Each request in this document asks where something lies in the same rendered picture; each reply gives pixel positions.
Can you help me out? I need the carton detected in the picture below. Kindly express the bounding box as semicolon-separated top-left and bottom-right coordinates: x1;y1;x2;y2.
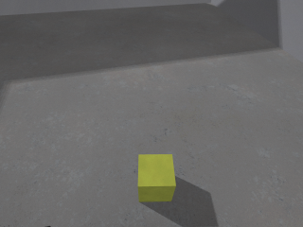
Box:
137;154;176;202

